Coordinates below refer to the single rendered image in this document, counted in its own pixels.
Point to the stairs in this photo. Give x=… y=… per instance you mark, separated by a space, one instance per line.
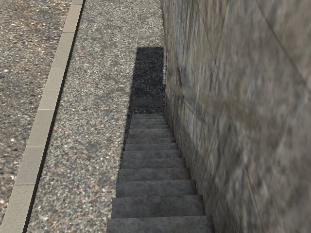
x=155 y=192

